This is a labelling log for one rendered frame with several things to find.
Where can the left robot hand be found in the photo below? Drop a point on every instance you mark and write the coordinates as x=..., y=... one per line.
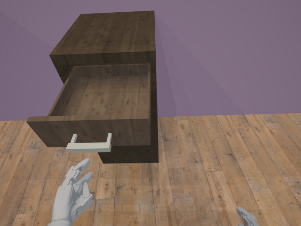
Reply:
x=66, y=205

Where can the cabinet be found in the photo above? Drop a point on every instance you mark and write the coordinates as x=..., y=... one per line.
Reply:
x=116, y=38

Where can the handle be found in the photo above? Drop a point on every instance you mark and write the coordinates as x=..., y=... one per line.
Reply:
x=73, y=147

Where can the drawer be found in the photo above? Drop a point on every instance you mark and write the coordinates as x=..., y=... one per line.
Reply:
x=96, y=100

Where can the right robot hand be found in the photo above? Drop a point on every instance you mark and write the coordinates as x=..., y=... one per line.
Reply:
x=249, y=218

